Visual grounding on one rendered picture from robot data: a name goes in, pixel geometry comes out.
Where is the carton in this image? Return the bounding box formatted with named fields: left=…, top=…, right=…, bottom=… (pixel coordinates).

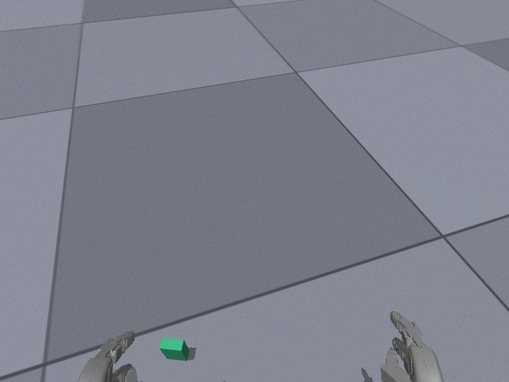
left=159, top=337, right=189, bottom=361

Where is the left robot hand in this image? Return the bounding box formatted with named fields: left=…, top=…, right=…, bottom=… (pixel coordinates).
left=77, top=331, right=142, bottom=382

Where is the right robot hand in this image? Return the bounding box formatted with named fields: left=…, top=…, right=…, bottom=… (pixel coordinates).
left=380, top=311, right=444, bottom=382

